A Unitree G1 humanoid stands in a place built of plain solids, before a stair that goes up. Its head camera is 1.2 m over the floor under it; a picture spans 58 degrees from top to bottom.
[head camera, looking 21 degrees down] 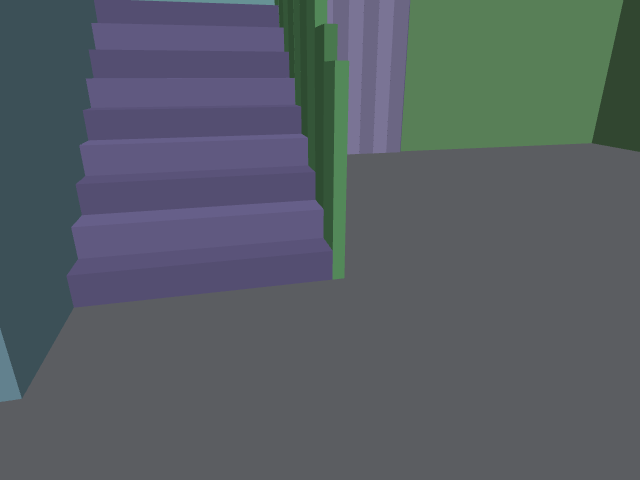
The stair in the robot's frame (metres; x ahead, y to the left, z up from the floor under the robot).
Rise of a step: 0.20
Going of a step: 0.23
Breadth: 1.47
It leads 14 degrees to the left of straight ahead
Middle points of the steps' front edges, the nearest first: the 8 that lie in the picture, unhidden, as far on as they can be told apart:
2.26 0.64 0.20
2.48 0.69 0.39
2.71 0.75 0.59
2.93 0.80 0.78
3.15 0.85 0.98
3.38 0.91 1.17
3.60 0.96 1.37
3.83 1.02 1.56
